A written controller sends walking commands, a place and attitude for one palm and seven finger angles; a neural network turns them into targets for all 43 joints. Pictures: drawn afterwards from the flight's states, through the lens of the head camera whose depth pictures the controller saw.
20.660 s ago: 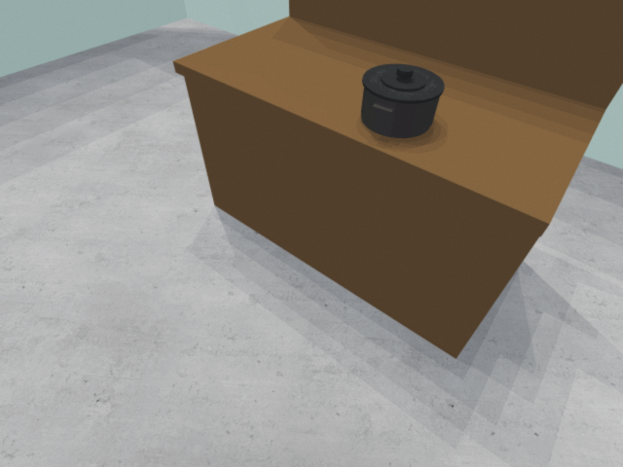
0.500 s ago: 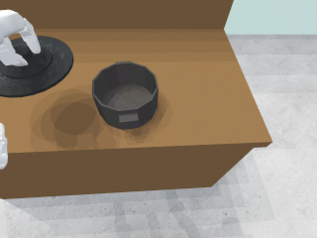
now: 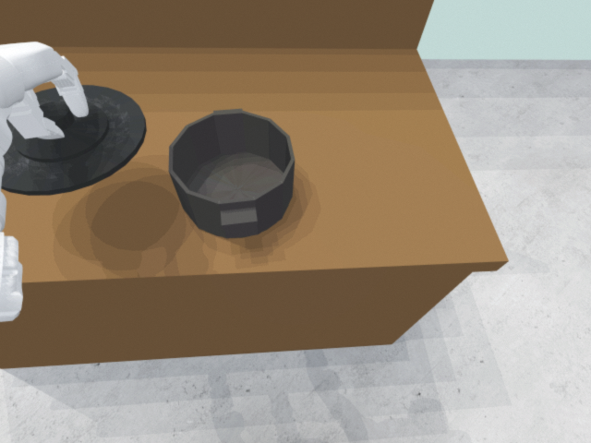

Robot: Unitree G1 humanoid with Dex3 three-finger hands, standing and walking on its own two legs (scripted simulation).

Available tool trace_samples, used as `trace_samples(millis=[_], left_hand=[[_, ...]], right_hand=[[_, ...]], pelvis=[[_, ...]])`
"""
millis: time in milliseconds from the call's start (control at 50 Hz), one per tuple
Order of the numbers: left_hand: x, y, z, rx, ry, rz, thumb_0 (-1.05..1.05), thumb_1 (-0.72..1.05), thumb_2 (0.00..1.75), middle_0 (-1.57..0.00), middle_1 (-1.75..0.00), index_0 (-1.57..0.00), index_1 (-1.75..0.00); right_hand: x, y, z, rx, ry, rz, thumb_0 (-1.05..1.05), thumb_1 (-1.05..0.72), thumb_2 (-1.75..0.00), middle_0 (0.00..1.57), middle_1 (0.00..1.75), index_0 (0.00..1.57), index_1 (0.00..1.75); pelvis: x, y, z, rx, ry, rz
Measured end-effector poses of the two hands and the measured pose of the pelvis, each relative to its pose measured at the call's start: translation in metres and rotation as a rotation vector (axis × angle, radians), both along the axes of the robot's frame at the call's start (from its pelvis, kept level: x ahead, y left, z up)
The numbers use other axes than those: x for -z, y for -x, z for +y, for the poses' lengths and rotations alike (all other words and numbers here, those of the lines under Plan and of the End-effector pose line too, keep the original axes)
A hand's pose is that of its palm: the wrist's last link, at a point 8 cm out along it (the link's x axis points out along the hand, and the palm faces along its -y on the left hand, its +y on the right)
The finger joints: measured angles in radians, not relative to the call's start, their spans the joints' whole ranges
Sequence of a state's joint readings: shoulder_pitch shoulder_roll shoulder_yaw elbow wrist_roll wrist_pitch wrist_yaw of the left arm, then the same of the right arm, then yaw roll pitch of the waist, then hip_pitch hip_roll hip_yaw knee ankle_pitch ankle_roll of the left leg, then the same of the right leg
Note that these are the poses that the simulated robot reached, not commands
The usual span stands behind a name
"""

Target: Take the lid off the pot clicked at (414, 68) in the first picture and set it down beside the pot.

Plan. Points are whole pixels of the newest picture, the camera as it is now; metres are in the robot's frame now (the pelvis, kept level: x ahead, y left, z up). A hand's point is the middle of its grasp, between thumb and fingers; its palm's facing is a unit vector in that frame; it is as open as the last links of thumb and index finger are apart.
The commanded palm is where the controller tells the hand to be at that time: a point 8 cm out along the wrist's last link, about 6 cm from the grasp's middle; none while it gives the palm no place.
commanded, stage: lower the lid onto the table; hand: left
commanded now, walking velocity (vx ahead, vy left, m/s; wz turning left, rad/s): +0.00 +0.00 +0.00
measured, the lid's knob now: (54, 116) +0.52 +0.30 +0.13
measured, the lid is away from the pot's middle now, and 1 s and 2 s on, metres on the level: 0.22 0.24 0.23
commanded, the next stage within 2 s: none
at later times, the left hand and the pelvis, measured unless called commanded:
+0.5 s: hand (46, 139) +0.48 +0.30 +0.12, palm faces -0.43 -0.11 -0.90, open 6.8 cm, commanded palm +0.51 +0.30 +0.18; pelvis +0.00 +0.00 +0.00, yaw -1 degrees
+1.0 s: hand (53, 164) +0.47 +0.31 +0.08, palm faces -0.48 -0.10 -0.87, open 6.8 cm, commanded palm +0.53 +0.31 +0.15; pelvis +0.00 +0.01 -0.01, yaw -1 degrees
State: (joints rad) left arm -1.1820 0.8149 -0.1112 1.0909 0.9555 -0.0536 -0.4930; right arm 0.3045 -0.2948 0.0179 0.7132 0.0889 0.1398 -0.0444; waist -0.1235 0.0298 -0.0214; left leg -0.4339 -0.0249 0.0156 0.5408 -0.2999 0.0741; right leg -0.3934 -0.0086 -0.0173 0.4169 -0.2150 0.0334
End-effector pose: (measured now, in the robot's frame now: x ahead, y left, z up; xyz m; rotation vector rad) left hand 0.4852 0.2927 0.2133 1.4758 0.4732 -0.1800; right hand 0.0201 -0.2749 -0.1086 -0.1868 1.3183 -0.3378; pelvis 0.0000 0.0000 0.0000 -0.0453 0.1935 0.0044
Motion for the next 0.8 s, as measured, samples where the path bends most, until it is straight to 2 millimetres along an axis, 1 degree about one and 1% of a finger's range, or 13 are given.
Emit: trace_samples(millis=[140,320,500,680,800], left_hand=[[0.006,-0.002,0.001,-0.009,0.004,-0.001,-0.02,0.45,0.57,-0.65,-0.96,-0.63,-0.94],[0.018,0.001,0.004,-0.016,-0.002,0.026,-0.03,0.45,0.57,-0.65,-0.97,-0.63,-0.94],[0.031,0.003,0.005,0.0,0.007,0.033,-0.03,0.45,0.57,-0.65,-0.96,-0.63,-0.94],[0.042,0.007,0.015,-0.012,0.013,0.044,-0.03,0.45,0.57,-0.65,-0.96,-0.63,-0.94],[0.054,0.009,0.02,-0.007,0.007,0.073,-0.03,0.45,0.57,-0.65,-0.97,-0.63,-0.94]], right_hand=[[0.002,0.007,0.002,0.014,-0.008,0.014,0.0,-0.91,-0.9,0.21,0.3,0.2,0.3],[0.003,0.017,-0.001,0.028,-0.004,0.055,0.0,-0.91,-0.9,0.21,0.3,0.2,0.3],[0.001,0.02,-0.007,0.037,0.02,0.061,0.0,-0.91,-0.9,0.21,0.3,0.2,0.3],[-0.001,0.023,-0.007,0.044,0.037,0.061,0.0,-0.91,-0.9,0.21,0.3,0.2,0.3],[0.001,0.028,-0.004,0.045,0.041,0.082,0.0,-0.91,-0.9,0.21,0.3,0.2,0.3]], pelvis=[[0.001,-0.001,-0.001,0.006,-0.001,0.008],[0.001,-0.001,-0.002,0.006,0.0,0.017],[0.003,0.001,-0.003,0.011,0.003,0.021],[0.005,0.002,-0.002,0.014,0.006,0.029],[0.007,0.004,0.001,0.014,0.01,0.039]])
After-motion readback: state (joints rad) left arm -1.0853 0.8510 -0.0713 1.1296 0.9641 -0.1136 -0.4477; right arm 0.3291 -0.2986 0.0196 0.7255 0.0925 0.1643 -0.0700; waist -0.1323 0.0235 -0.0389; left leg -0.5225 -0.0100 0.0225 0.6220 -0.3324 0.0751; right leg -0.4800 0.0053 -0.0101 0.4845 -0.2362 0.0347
